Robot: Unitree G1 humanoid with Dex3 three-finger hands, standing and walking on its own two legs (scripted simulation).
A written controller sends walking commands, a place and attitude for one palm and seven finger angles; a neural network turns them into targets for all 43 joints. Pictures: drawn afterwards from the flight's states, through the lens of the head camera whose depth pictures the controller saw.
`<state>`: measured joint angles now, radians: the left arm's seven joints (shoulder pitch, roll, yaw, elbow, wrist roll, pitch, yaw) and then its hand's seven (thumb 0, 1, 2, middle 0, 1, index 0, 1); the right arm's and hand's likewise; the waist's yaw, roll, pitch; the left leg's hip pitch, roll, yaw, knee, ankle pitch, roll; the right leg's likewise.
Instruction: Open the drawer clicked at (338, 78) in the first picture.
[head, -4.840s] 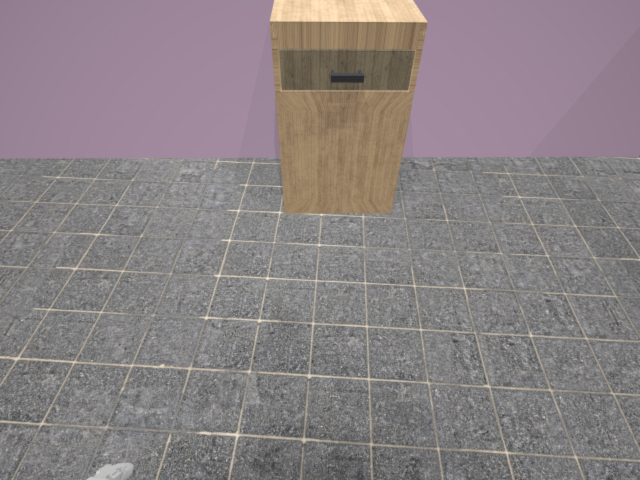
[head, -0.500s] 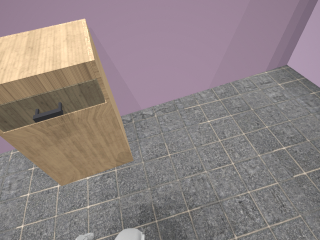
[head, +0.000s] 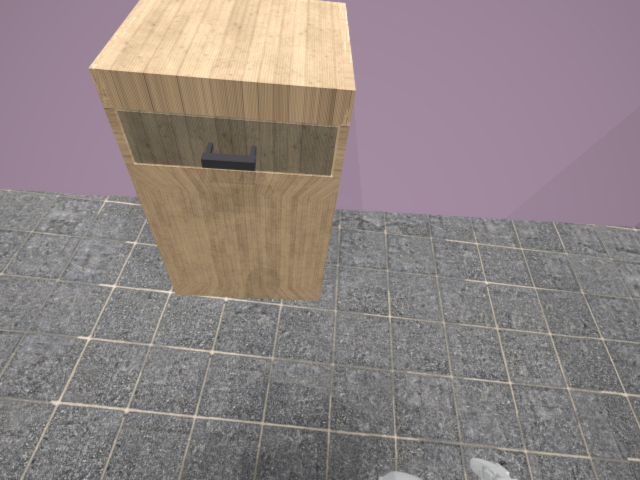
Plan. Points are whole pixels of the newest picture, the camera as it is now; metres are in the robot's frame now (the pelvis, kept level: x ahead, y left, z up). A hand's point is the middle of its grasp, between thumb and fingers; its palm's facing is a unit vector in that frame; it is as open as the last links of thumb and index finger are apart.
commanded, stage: turn to face it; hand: left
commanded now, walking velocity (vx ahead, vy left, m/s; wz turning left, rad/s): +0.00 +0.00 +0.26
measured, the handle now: (230, 155) +0.74 +0.27 -0.09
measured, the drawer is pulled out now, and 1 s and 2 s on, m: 0.00 0.00 0.00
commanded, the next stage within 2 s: take the last steps up to it in 0.08 s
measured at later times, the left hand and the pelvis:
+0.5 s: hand out of the picture +0.05 +0.14 -0.15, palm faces +0.16 -0.95 -0.25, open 7.3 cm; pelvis +0.02 -0.05 +0.00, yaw +6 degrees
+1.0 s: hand out of the picture +0.02 +0.16 -0.18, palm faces +0.27 -0.95 -0.14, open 7.4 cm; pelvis +0.16 +0.04 -0.01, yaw +8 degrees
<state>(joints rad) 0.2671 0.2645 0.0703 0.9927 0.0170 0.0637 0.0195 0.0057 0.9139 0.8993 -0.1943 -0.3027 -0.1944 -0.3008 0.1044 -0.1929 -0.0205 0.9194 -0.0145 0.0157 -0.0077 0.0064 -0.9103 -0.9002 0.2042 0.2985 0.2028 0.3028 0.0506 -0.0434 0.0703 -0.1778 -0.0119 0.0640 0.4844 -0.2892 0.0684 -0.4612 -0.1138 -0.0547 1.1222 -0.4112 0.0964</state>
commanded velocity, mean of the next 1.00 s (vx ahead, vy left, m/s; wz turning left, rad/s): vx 0.22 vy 0.01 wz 0.08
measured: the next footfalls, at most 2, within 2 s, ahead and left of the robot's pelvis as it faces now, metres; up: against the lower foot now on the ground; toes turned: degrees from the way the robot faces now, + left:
right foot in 0.38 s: +0.03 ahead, -0.13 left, +0.00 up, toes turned +0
left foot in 0.88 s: +0.22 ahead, +0.14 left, +0.00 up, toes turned +17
